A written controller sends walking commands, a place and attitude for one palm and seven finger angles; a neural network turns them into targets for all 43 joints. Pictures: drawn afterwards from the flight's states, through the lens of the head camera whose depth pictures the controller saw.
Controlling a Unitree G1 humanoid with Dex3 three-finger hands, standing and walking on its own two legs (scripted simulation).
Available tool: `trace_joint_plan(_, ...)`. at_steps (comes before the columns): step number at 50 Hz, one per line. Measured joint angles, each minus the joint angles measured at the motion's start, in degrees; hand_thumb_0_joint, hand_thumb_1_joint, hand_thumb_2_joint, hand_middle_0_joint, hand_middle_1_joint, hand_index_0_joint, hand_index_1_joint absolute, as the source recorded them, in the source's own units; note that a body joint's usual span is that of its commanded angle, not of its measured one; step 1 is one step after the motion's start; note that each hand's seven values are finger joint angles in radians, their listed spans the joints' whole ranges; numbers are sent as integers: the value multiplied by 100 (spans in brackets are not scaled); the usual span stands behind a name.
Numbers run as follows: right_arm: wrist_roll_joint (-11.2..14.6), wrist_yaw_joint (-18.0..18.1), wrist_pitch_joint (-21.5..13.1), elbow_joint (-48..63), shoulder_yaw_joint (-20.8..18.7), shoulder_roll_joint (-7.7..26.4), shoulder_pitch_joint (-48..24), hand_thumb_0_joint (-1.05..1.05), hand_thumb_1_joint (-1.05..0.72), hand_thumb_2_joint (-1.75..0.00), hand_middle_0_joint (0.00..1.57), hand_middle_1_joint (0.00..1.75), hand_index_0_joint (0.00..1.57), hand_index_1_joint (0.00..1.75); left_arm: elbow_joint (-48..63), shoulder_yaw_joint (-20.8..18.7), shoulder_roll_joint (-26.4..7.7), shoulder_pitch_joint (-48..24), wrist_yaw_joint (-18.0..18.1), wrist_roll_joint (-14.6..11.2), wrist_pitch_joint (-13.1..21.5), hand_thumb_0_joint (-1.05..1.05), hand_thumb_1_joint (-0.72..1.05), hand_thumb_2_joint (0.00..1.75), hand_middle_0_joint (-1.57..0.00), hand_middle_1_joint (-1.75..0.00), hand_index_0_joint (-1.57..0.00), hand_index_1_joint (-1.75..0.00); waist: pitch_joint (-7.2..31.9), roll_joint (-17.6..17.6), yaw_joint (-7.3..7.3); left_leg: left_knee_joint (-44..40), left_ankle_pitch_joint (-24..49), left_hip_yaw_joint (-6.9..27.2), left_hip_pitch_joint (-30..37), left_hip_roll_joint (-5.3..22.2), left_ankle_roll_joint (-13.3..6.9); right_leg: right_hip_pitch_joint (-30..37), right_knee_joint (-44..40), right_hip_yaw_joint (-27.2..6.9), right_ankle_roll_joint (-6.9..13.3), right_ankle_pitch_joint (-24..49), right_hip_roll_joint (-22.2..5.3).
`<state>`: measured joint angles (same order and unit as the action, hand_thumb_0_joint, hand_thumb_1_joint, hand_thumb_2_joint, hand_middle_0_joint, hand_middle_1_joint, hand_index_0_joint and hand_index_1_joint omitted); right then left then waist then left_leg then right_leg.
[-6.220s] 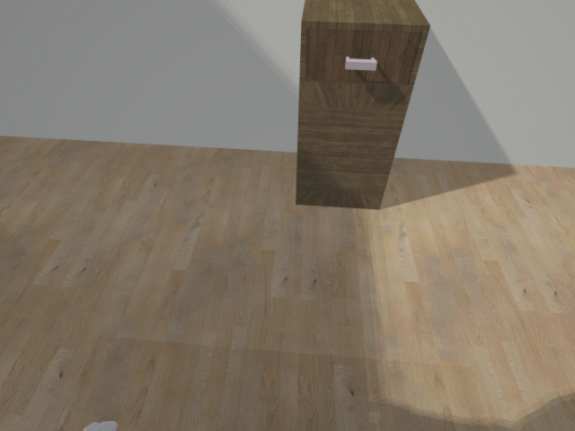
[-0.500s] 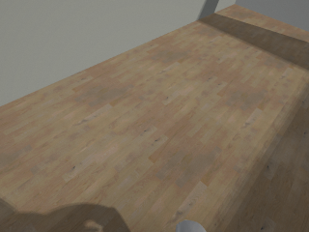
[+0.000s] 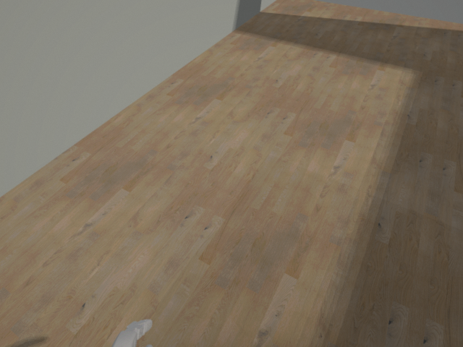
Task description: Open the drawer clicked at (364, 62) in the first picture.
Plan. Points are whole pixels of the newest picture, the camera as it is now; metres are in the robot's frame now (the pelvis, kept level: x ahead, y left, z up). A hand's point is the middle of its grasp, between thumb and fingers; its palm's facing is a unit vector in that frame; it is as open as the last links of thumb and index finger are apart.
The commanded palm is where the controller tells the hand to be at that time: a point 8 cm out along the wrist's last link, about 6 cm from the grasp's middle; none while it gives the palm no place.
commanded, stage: turn to face it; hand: left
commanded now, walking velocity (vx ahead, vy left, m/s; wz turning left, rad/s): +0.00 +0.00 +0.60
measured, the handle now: out of the picture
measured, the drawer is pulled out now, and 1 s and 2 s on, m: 0.00 0.00 0.00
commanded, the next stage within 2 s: none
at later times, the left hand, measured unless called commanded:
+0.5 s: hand out of the picture -0.01 +0.26 -0.16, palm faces +0.33 -0.90 -0.27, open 7.4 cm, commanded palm none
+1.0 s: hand out of the picture -0.06 +0.14 -0.13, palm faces +0.59 -0.76 -0.28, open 7.3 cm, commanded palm none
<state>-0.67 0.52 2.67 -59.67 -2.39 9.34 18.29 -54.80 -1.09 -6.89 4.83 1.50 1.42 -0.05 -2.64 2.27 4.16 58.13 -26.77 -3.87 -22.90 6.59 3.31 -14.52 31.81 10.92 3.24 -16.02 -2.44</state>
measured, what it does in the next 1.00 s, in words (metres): steps on the spot, turning left: left foot, then right foot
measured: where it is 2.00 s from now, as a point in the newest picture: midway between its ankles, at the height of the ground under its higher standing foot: outside the picture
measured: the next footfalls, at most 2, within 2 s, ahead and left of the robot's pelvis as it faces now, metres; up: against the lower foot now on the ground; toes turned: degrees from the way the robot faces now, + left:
left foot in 0.22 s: +0.03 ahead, +0.13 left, +0.00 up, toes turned +18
right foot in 0.74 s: +0.06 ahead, -0.12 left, +0.00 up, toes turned +24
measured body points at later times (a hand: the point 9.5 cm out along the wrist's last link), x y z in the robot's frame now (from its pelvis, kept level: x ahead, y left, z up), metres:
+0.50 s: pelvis -0.01 +0.03 +0.01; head +0.02 +0.06 +0.46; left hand -0.03 +0.31 -0.14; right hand +0.11 -0.20 -0.13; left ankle +0.00 +0.12 -0.73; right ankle +0.00 -0.14 -0.65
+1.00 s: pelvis -0.01 -0.06 +0.01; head +0.04 -0.07 +0.46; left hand -0.09 +0.18 -0.11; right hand +0.20 -0.24 -0.15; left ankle -0.12 +0.07 -0.64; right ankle +0.02 -0.14 -0.73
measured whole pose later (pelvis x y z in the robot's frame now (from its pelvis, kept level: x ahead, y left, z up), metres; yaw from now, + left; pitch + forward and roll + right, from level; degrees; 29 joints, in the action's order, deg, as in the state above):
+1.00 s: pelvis -0.01 -0.06 +0.01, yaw +37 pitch +0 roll +3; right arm -1.5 -2.1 5.0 -53.8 -5.9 16.3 11.4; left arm -51.4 -1.6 -8.8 13.5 1.4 1.2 -0.6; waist -3.5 2.1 1.3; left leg 64.7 -19.5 0.4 -29.3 2.1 5.3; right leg -10.0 27.5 11.7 1.7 -17.1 -5.9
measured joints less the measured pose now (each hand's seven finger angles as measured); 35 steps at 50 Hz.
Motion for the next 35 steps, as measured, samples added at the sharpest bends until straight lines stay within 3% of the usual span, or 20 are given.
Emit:
trace_joint_plan(4,-12,-61,23,83,-18,-78,-165,0,-91,-90,19,30,20,30,-31,-33,68,76,-1,-2,-34,0,90,90,-21,-30,-21,-30,-5,-107,-92,-351,124,-97,-67,-57,36,116,-92,257,-51,1,-129)
trace_joint_plan(8,-34,-97,38,199,-81,-29,-326,1,-92,-90,19,30,20,30,23,-154,-69,153,23,20,-53,-1,91,90,-21,-30,-21,-30,-66,-234,-233,-967,234,-298,70,-111,19,61,83,551,-148,-99,-298)
trace_joint_plan(10,-43,-123,6,303,-113,35,-370,1,-92,-90,19,30,20,30,20,-215,-190,230,27,18,-95,-1,91,90,-21,-30,-21,-30,-85,-291,-265,-1530,583,-387,271,-145,-14,-35,326,696,-227,-224,-409)
trace_joint_plan(11,-51,-136,-34,372,-130,86,-364,1,-92,-90,19,30,20,30,22,-247,-248,290,26,1,-129,-1,91,90,-21,-30,-21,-30,-62,-295,-270,-1871,773,-375,378,-177,-138,-136,534,764,-277,-328,-474)
trace_joint_plan(12,-69,-136,-74,411,-152,99,-390,0,-92,-90,19,30,20,30,12,-292,-329,331,25,-26,-183,-1,91,90,-21,-30,-21,-30,-62,-365,-266,-1845,746,-355,301,-262,-331,-304,852,675,-404,-625,-538)
trace_joint_plan(14,-103,-125,-133,490,-150,123,-452,0,-91,-90,19,30,20,30,-16,-368,-483,404,27,-24,-317,-1,91,90,-21,-30,-21,-30,-106,-437,-291,-1801,712,-322,214,-361,-581,-768,1879,124,-557,-1252,-439)
trace_joint_plan(17,-108,-65,-175,553,-137,165,-462,0,-91,-90,19,30,20,30,-88,-454,-632,479,-13,8,-405,0,91,90,-20,-30,-20,-29,-111,-413,-314,-2231,982,-209,293,-472,-635,-1302,3082,-454,-678,-964,-291)
trace_joint_plan(20,-81,-36,-193,564,-102,206,-463,0,-91,-90,19,30,20,30,-83,-479,-729,546,-51,4,-373,0,91,90,-20,-30,-20,-29,-97,-368,-356,-2763,1312,-68,446,-591,-660,-1494,3437,-793,-787,-527,-265)
trace_joint_plan(28,-66,-94,-154,634,-98,252,-527,0,-90,-90,20,30,20,30,13,-450,-797,548,-21,-38,-382,0,91,90,-20,-30,-20,-29,14,-278,-328,-3254,1707,389,541,-789,-596,-1130,2589,-1082,-940,-595,-233)
trace_joint_plan(35,-87,-152,-18,716,-193,421,-651,0,-90,-90,20,30,20,30,282,-297,-551,342,-30,-98,-282,0,91,90,-20,-30,-20,-29,6,-30,-208,-3004,1801,919,221,-927,-350,-372,787,-1025,-801,-632,61)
